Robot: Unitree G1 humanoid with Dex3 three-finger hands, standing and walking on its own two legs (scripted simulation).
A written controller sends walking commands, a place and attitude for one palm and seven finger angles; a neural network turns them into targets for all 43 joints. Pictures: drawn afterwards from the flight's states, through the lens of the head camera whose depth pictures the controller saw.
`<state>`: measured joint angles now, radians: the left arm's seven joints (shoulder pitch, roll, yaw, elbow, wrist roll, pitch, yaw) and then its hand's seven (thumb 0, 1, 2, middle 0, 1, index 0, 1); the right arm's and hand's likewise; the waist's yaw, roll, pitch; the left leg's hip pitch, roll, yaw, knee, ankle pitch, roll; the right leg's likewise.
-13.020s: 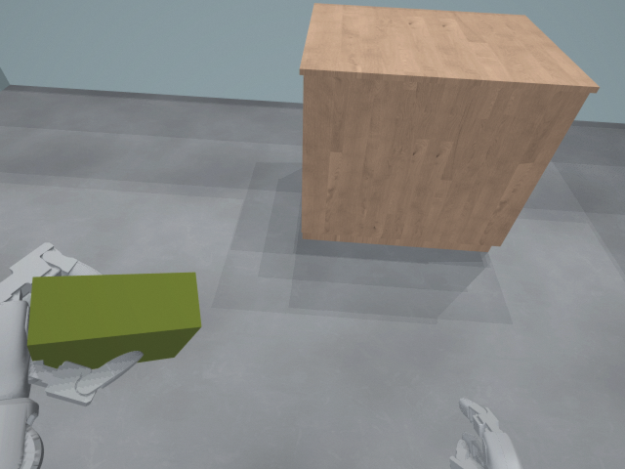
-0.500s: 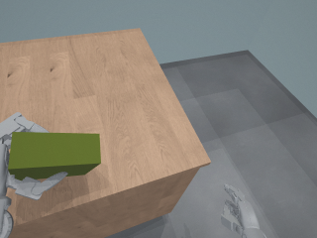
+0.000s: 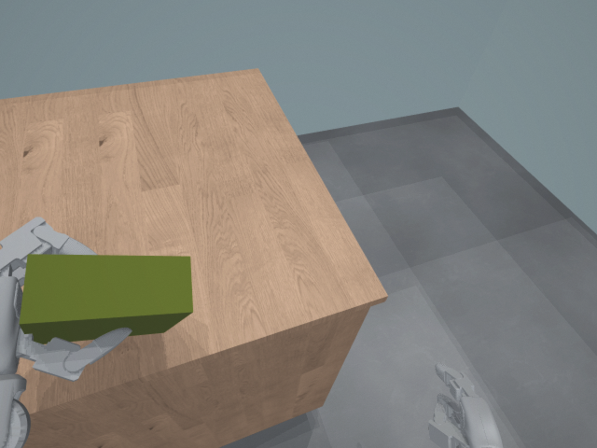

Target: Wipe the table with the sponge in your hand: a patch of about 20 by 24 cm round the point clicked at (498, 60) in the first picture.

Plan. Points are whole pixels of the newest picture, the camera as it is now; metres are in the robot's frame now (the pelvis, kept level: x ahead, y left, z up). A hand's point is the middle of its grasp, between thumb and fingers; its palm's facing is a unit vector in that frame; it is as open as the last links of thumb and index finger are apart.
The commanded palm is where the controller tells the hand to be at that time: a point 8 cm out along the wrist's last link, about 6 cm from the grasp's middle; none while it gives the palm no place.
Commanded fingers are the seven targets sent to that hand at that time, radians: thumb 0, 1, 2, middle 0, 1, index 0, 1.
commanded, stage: look again from close up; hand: left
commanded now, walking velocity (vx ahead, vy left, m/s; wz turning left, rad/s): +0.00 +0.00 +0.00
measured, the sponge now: (133, 300) +0.23 +0.20 +0.13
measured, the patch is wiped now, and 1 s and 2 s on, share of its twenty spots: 0.00 0.00 0.00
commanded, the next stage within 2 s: shuffle to correct the standing spot in 0.18 s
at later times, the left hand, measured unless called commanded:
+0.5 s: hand (93, 292) +0.22 +0.22 +0.16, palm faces +0.37 -0.86 -0.35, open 9.9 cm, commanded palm +0.17 +0.26 +0.17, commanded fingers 0.00 0.10 1.30 -1.20 -1.60 -1.20 -1.60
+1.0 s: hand (162, 298) +0.22 +0.16 +0.16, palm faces +0.31 -0.87 -0.37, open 9.9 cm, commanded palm +0.17 +0.20 +0.17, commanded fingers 0.00 0.10 1.30 -1.20 -1.60 -1.20 -1.60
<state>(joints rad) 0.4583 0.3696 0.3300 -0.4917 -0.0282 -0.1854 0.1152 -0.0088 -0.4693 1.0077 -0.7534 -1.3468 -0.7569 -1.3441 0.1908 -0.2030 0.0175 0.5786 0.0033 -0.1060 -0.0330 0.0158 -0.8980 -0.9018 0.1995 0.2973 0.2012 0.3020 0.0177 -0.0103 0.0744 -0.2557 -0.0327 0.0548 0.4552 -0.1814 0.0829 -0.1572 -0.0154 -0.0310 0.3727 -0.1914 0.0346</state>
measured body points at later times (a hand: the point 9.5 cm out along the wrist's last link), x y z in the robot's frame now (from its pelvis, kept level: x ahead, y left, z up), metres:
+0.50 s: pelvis +0.01 -0.02 +0.00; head +0.02 +0.00 +0.45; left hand +0.20 +0.27 +0.18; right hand +0.19 -0.24 -0.07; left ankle +0.04 +0.06 -0.74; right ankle +0.01 -0.15 -0.74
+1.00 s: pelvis +0.01 -0.08 +0.00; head +0.02 -0.07 +0.45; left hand +0.20 +0.20 +0.18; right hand +0.18 -0.31 -0.08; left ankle +0.04 +0.06 -0.74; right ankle +0.01 -0.15 -0.74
